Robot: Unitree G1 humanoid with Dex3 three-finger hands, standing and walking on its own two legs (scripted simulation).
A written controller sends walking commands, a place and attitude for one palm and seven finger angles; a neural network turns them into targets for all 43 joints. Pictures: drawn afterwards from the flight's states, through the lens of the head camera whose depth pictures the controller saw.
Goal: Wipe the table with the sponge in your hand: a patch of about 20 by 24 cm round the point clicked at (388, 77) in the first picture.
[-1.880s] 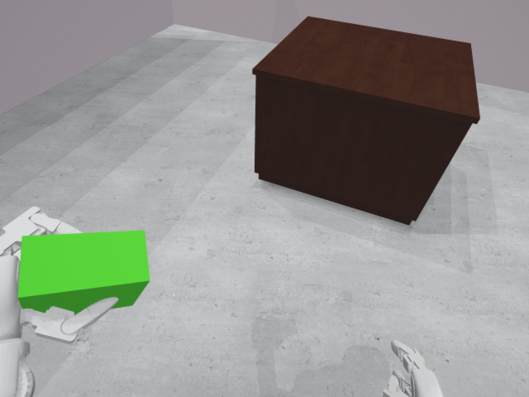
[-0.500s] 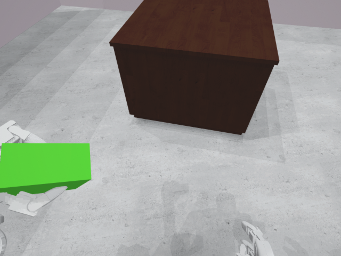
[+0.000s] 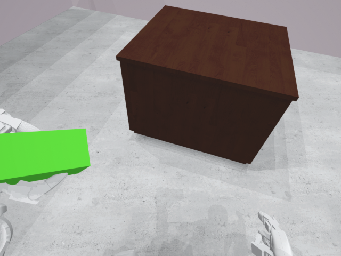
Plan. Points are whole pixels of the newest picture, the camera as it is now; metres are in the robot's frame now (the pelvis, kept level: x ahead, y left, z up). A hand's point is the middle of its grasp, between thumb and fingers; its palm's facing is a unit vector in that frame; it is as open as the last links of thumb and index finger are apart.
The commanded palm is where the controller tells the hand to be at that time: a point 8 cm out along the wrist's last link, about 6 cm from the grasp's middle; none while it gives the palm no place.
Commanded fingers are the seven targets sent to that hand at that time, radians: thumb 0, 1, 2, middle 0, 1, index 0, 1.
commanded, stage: walk to a spot facing it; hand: left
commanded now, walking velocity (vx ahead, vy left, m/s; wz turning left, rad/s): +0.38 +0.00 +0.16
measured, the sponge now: (56, 156) +0.23 +0.21 +0.18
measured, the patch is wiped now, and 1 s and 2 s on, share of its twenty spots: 0.00 0.00 0.00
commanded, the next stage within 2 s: turn to face it in 0.62 s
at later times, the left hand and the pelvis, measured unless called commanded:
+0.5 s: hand (84, 116) +0.31 +0.19 +0.19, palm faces +0.51 -0.74 -0.44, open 9.8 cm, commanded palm +0.24 +0.24 +0.20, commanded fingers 0.00 0.10 1.30 -1.20 -1.60 -1.20 -1.60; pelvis +0.13 -0.07 +0.02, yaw +10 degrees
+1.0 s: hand (81, 95) +0.35 +0.20 +0.21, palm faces +0.69 -0.59 -0.42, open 9.8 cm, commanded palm +0.31 +0.22 +0.20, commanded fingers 0.00 0.10 1.30 -1.20 -1.60 -1.20 -1.60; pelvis +0.23 -0.09 +0.01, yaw +15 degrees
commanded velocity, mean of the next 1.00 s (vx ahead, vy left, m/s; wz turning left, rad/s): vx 0.19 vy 0.00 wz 0.12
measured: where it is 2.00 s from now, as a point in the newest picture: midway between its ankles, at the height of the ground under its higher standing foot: outside the picture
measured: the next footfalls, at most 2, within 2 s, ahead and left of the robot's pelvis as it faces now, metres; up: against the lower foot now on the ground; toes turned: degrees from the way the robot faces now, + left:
right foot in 0.32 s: +0.17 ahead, -0.17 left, +0.00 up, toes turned -5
left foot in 0.68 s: +0.27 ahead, +0.09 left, +0.00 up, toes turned +23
